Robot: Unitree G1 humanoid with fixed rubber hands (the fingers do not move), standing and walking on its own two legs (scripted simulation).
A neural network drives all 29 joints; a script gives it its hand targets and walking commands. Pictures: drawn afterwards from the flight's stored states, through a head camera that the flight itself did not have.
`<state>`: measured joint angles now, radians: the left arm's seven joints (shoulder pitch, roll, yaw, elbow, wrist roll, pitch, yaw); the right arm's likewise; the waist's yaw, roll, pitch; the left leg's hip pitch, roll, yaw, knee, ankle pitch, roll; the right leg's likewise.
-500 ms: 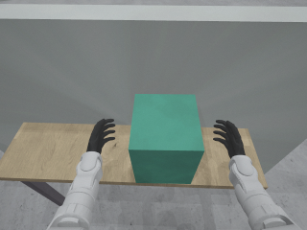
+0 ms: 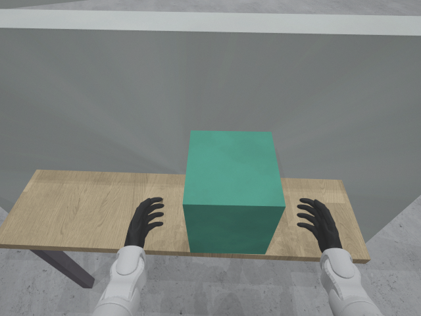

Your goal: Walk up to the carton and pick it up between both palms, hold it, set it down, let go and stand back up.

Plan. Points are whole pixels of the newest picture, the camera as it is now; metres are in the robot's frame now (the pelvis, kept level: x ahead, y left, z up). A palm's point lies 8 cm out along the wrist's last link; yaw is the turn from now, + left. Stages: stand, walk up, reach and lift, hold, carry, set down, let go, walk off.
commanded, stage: set down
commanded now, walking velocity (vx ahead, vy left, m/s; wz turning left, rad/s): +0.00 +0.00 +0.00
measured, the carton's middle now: (229, 194) +0.41 -0.02 -0.08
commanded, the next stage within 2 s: none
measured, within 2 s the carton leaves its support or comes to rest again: neither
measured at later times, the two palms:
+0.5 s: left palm (126, 270) +0.21 +0.19 -0.04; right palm (335, 266) +0.22 -0.22 -0.04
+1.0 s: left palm (116, 284) +0.19 +0.21 -0.06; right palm (335, 285) +0.19 -0.21 -0.06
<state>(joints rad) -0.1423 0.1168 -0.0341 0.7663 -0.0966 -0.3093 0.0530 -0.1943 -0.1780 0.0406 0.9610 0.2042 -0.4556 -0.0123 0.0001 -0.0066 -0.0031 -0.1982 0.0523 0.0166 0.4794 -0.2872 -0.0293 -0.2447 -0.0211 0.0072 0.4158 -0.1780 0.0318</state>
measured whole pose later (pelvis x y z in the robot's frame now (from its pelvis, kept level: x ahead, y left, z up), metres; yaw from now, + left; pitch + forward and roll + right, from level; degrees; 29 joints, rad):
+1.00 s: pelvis +0.02 +0.00 +0.00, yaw -1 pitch -5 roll -1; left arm 0.17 0.17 -0.03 0.57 -0.04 -0.13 0.04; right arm 0.13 -0.15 -0.02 0.77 0.09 -0.36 0.00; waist 0.03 0.00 0.07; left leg -0.03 0.06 0.03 0.41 -0.29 -0.03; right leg -0.09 -0.01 0.02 0.37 -0.19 0.03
